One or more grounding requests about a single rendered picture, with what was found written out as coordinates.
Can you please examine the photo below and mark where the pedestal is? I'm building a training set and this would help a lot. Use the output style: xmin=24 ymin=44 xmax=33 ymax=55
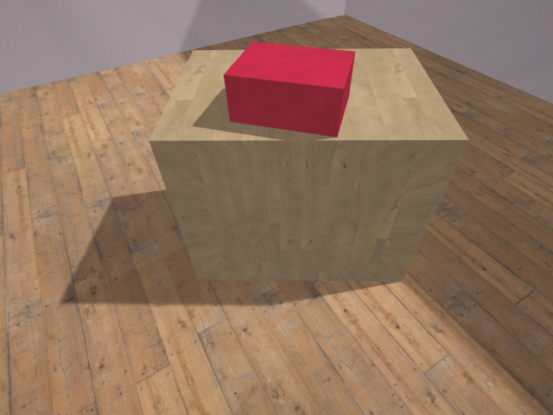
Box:
xmin=149 ymin=48 xmax=468 ymax=281

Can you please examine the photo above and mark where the carton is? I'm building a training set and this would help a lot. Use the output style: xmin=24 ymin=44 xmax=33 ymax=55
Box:
xmin=224 ymin=42 xmax=355 ymax=137

